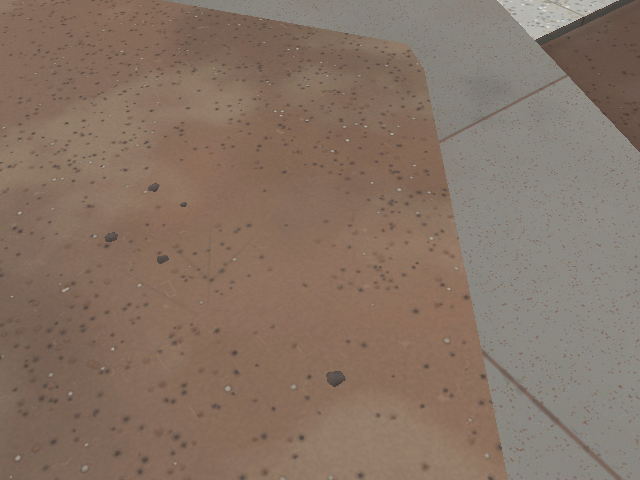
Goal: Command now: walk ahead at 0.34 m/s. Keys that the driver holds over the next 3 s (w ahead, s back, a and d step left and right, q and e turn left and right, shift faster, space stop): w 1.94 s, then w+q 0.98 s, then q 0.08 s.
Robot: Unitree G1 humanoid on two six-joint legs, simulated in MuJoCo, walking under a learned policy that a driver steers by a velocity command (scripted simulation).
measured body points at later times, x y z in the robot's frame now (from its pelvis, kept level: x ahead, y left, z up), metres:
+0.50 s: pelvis +0.24 +0.05 -0.01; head +0.27 +0.06 +0.44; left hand +0.19 +0.31 -0.15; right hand +0.43 -0.20 -0.11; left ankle +0.33 +0.14 -0.73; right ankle +0.04 -0.10 -0.64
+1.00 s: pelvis +0.52 +0.01 -0.01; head +0.56 +0.00 +0.44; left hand +0.74 +0.25 -0.10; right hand +0.48 -0.26 -0.15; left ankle +0.34 +0.14 -0.72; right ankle +0.64 -0.09 -0.73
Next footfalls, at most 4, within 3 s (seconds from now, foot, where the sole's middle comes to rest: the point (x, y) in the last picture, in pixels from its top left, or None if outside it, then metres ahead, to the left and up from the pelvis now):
0.42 left None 0.37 0.14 -0.77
0.98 right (387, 413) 0.68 -0.09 -0.77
1.50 left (284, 305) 0.98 0.15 -0.77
2.06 right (366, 216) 1.30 -0.08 -0.77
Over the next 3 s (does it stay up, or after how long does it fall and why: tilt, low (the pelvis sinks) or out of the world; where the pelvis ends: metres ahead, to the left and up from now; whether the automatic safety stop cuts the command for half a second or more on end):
stays up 1.60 0.17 0.01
